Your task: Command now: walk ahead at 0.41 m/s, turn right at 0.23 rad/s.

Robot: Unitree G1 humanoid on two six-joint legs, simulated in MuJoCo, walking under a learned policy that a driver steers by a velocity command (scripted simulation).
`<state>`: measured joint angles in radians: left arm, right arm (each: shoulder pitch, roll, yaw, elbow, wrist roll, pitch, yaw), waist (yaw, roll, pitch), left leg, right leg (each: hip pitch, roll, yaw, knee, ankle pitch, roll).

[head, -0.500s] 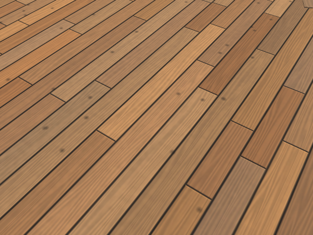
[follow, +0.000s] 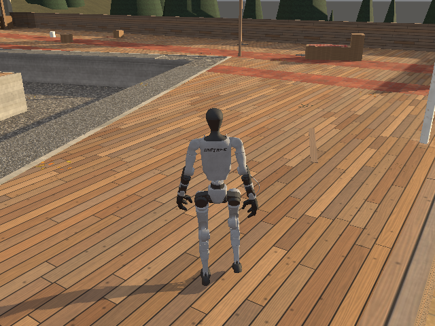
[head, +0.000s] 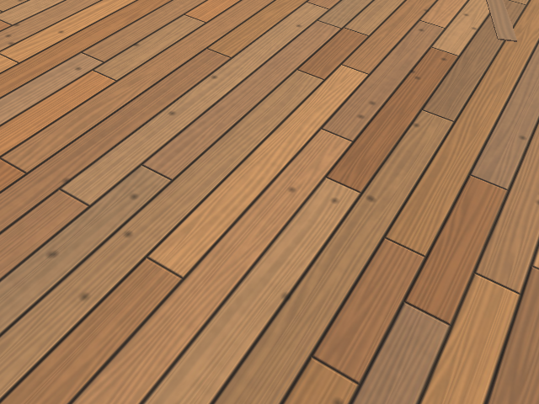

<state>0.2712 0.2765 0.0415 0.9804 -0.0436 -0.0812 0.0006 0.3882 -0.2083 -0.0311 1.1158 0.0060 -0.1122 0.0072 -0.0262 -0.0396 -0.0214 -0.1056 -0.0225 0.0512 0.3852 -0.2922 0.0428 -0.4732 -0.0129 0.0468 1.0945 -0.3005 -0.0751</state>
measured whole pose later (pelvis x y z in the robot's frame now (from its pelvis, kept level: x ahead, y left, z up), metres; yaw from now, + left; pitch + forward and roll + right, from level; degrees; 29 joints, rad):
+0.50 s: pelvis +0.25 -0.06 -0.01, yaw -14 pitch +1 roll -1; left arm 0.15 0.26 0.06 0.83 0.00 -0.07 -0.04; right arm 0.22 -0.27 -0.04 0.89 0.01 -0.12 -0.02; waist 0.00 0.02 0.07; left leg -0.49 0.07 -0.04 1.26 -0.39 -0.01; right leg -0.31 0.12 -0.04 0.42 -0.12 -0.12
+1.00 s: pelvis +0.40 -0.05 -0.01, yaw -16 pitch +1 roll +0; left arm 0.21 0.24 0.02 0.97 0.01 0.01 0.02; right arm 0.11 -0.23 -0.04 0.89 -0.01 -0.04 -0.01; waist 0.02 -0.01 0.02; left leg -0.36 0.00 0.01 0.52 -0.18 0.01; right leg -0.14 0.05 0.03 0.51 -0.38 -0.04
